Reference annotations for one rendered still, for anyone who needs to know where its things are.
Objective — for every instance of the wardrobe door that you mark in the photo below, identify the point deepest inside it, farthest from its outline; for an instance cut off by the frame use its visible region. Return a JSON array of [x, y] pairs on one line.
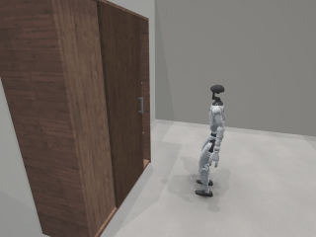
[[119, 33], [78, 27]]

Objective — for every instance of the left robot forearm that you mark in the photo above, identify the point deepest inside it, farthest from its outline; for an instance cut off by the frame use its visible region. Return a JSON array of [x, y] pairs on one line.
[[219, 136]]

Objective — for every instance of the left robot shin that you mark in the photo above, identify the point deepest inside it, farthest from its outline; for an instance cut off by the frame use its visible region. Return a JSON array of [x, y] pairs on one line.
[[204, 178]]

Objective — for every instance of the handle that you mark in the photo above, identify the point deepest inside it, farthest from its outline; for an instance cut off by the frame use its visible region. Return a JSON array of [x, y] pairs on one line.
[[141, 105]]

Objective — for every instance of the robot right thigh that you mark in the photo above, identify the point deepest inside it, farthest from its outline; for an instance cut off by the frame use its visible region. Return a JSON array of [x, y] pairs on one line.
[[205, 142]]

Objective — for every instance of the left robot upper arm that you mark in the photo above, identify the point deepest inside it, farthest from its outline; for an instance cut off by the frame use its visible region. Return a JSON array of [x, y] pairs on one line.
[[216, 111]]

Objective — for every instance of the robot left hand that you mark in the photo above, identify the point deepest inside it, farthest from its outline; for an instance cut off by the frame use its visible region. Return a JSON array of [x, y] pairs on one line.
[[214, 157]]

